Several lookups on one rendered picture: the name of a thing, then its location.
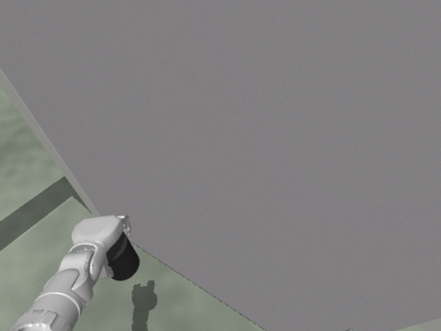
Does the can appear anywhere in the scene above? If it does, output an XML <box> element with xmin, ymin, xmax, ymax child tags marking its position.
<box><xmin>106</xmin><ymin>232</ymin><xmax>139</xmax><ymax>281</ymax></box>

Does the left robot arm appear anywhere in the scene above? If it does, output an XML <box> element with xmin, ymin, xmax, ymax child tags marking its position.
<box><xmin>9</xmin><ymin>241</ymin><xmax>106</xmax><ymax>331</ymax></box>

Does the left robot hand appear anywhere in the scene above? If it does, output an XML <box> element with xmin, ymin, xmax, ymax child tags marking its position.
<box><xmin>71</xmin><ymin>215</ymin><xmax>132</xmax><ymax>279</ymax></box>

